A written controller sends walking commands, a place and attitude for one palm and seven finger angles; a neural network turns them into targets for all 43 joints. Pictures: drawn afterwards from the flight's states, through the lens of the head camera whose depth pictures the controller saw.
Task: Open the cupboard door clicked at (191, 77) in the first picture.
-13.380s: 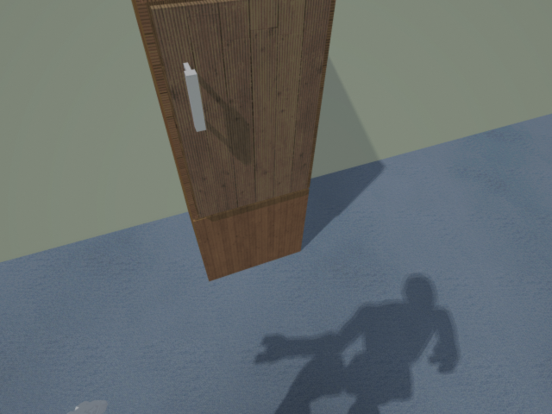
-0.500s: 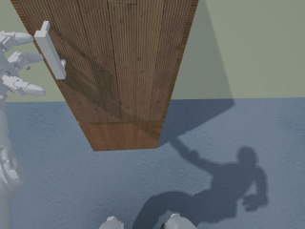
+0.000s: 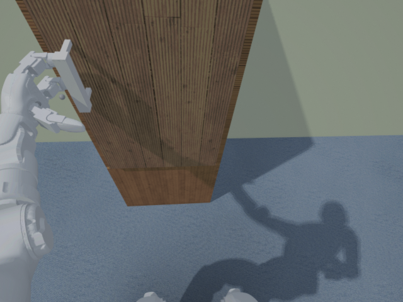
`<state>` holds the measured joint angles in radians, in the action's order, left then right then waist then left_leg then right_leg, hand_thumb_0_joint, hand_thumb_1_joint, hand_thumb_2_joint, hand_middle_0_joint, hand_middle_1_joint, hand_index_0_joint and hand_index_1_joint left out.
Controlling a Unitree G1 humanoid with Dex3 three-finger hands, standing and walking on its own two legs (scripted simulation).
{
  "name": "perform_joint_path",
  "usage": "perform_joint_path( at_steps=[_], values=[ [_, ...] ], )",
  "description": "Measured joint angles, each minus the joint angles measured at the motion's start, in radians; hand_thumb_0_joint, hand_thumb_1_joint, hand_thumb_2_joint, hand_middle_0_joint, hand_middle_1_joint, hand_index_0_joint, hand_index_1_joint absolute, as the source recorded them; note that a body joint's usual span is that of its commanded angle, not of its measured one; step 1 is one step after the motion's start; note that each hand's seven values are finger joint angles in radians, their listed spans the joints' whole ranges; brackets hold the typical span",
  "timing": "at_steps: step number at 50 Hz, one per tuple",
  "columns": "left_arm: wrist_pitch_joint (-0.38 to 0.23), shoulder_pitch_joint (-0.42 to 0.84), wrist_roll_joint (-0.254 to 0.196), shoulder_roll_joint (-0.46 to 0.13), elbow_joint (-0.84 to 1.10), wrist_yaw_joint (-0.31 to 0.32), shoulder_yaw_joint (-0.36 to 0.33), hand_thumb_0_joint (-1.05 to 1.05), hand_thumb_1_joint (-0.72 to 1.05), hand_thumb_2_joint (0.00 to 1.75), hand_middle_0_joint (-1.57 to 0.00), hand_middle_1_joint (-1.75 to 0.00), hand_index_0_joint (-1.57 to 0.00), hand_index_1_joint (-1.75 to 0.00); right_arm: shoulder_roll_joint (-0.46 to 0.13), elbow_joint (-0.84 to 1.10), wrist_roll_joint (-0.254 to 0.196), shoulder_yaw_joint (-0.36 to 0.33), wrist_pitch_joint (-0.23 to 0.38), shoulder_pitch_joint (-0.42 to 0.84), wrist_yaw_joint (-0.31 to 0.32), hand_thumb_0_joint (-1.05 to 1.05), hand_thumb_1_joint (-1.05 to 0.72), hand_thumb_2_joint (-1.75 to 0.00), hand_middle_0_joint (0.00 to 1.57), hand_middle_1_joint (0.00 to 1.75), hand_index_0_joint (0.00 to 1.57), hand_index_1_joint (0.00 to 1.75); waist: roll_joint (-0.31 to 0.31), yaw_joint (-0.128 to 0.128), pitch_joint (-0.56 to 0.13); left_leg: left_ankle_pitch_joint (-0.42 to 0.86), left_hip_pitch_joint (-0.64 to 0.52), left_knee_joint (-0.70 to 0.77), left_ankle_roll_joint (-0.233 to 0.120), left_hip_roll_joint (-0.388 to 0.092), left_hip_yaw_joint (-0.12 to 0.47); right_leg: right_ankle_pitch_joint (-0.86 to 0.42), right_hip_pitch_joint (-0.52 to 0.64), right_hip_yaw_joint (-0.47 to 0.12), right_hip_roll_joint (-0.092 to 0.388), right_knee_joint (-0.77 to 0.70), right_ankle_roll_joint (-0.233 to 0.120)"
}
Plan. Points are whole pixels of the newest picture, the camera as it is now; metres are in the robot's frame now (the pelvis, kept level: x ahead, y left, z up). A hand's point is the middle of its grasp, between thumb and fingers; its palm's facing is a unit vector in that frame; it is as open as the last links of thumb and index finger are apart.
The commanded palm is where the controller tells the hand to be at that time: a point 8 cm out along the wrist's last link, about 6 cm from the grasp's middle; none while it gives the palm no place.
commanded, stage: slide the fingers in behind the handle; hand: left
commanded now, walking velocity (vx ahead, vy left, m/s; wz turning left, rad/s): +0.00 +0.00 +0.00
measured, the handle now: (76, 77) +0.53 +0.23 +0.12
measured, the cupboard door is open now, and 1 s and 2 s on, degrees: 0 0 1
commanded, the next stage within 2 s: close the thumb around the handle in 0.96 s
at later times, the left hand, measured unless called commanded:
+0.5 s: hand (82, 96) +0.48 +0.21 +0.12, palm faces +0.01 -1.00 +0.00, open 14.0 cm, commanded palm +0.46 +0.25 +0.12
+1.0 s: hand (85, 96) +0.48 +0.21 +0.12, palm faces +0.02 -1.00 +0.00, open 14.0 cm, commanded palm +0.45 +0.25 +0.12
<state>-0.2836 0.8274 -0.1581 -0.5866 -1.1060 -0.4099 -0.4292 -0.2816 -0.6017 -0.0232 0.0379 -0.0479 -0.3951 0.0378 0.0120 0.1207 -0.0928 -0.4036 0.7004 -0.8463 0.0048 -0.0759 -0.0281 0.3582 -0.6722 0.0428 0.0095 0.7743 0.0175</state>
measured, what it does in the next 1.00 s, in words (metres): stands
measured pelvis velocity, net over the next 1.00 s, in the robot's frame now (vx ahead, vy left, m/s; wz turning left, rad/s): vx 0.00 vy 0.00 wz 0.00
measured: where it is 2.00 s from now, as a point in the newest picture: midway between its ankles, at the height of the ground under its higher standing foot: outside the picture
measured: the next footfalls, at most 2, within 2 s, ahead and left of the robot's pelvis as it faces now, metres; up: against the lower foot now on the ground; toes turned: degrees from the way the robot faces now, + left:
none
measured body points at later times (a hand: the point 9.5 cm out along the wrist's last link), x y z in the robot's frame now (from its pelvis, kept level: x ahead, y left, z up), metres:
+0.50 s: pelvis +0.00 +0.00 +0.00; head +0.09 +0.01 +0.44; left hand +0.47 +0.27 +0.12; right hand +0.02 -0.27 -0.11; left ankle +0.00 +0.12 -0.70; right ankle +0.00 -0.14 -0.70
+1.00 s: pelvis +0.00 +0.00 +0.00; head +0.08 +0.01 +0.44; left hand +0.47 +0.26 +0.12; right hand +0.03 -0.27 -0.11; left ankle +0.00 +0.12 -0.70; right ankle +0.01 -0.14 -0.70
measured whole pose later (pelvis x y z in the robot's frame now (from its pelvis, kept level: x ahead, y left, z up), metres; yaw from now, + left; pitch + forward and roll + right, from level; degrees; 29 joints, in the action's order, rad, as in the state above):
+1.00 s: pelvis +0.00 +0.00 +0.00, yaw +0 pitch +14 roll -2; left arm -0.30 0.84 -0.14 -0.50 -1.11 -0.29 -0.38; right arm -0.28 -0.62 -0.02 0.03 -0.03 -0.39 0.03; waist 0.01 0.12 -0.09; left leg -0.40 0.68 -0.84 0.01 -0.07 -0.03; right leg 0.36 -0.66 0.04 0.01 0.78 0.01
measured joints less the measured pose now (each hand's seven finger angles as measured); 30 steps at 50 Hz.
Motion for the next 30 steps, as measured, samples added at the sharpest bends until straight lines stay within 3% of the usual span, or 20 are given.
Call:
perform_joint_path(
  at_steps=[20,30],
  values=[
    [0.007,0.037,0.022,0.046,-0.016,0.073,0.031,-0.01,-0.50,0.30,-0.30,-1.20,-0.30,-1.20,0.003,-0.011,0.006,-0.003,0.013,0.001,-0.004,0.00,-0.91,-0.90,0.20,0.30,0.21,0.30,-0.003,0.013,0.008,0.002,0.005,0.000,0.000,0.003,0.000,0.001,-0.007,-0.001,0.003,0.006,0.000],
    [0.002,0.010,0.020,0.100,0.022,0.125,0.047,-0.01,-0.50,0.30,-0.29,-1.20,-0.30,-1.21,0.013,-0.030,0.009,-0.009,0.013,-0.012,-0.017,0.01,-0.91,-0.90,0.20,0.30,0.21,0.30,0.002,0.004,0.001,0.001,-0.014,0.007,0.001,0.004,-0.003,0.003,0.008,-0.004,0.003,0.002,0.000]
  ],
)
